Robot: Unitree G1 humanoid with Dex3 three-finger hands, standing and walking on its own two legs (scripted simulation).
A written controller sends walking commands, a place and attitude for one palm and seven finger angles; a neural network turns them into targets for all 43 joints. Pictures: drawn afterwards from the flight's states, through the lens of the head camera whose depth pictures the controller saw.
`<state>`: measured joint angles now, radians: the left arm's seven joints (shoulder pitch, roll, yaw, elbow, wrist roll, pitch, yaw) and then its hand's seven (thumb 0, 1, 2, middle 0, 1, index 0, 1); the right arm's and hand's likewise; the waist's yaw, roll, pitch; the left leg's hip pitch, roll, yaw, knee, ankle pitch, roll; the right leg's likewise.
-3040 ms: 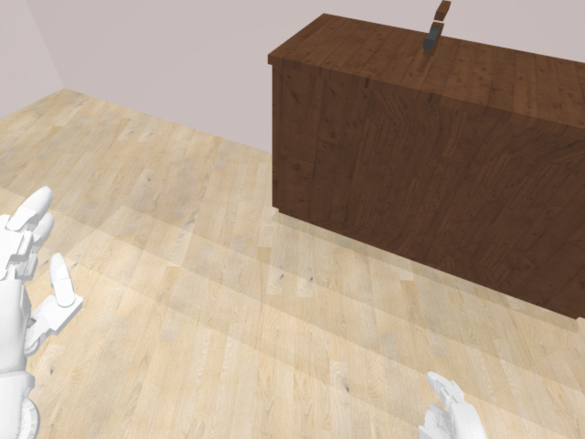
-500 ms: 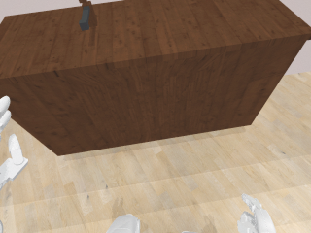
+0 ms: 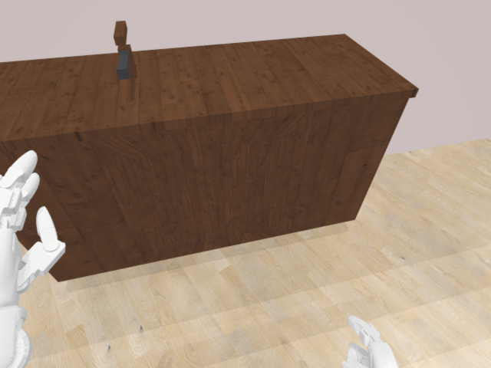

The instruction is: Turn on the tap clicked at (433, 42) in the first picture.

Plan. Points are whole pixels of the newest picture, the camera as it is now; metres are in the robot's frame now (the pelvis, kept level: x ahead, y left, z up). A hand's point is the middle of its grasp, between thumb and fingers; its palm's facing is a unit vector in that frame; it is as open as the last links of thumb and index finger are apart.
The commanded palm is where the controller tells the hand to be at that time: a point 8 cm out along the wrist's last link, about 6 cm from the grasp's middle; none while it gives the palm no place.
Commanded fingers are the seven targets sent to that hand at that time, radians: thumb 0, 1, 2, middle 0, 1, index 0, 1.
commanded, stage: take the last steps up to it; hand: left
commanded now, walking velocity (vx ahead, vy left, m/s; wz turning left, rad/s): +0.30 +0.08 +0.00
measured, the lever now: (122, 72) +0.78 +0.42 +0.11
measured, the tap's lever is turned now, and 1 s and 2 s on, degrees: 0 0 0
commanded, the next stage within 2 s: none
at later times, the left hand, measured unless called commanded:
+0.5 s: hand (62, 221) +0.24 +0.26 +0.18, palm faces +0.43 -0.82 -0.39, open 7.4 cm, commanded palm +0.18 +0.30 +0.18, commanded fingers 0.00 0.90 0.90 -0.20 -0.30 -0.20 -0.30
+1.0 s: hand (103, 165) +0.34 +0.25 +0.18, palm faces +0.39 -0.81 -0.43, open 7.4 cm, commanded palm +0.28 +0.30 +0.18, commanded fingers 0.00 0.90 0.90 -0.20 -0.30 -0.20 -0.30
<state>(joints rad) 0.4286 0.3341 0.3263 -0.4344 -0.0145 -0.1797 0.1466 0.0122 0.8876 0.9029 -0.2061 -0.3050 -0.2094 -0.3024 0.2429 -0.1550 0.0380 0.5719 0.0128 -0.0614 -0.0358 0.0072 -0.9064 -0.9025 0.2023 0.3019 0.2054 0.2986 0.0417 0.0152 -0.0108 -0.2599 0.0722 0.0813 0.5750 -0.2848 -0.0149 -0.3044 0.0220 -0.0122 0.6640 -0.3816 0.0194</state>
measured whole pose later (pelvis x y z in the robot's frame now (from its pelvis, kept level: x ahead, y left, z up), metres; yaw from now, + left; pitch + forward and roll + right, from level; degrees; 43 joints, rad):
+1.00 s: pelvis +0.13 +0.02 +0.00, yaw +1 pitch +0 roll +1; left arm 0.51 0.37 0.36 -0.56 -0.02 -0.25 0.17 0.01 0.88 0.90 -0.21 -0.31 -0.22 -0.30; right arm 0.22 -0.26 -0.05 0.61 0.00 -0.06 -0.06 0.01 -0.91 -0.90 0.20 0.30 0.20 0.30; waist 0.00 -0.03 0.08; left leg -0.38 0.07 0.14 0.57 -0.22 0.01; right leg -0.15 -0.07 -0.13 0.52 -0.36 0.00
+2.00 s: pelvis +0.30 +0.04 +0.00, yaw -1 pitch -2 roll +0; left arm 0.44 0.35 0.35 -0.51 -0.03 -0.21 0.15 0.01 0.89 0.90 -0.21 -0.30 -0.21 -0.30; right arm 0.20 -0.13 0.03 0.60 0.01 -0.09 -0.04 0.01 -0.91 -0.90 0.20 0.30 0.20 0.30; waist 0.00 -0.01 0.04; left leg -0.30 0.06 0.14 0.54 -0.21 0.03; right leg -0.39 -0.05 -0.09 0.88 -0.45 0.02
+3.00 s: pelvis +0.29 +0.03 +0.00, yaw -1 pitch -4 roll -2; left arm 0.47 0.35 0.32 -0.49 -0.06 -0.16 0.14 0.01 0.88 0.90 -0.21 -0.31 -0.21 -0.30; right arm 0.23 -0.21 0.02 0.64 0.01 -0.05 -0.06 0.01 -0.91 -0.90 0.20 0.30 0.21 0.30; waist 0.00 0.03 0.03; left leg -0.32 0.07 0.02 0.54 -0.15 -0.02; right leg -0.19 0.04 -0.08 0.53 -0.28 -0.04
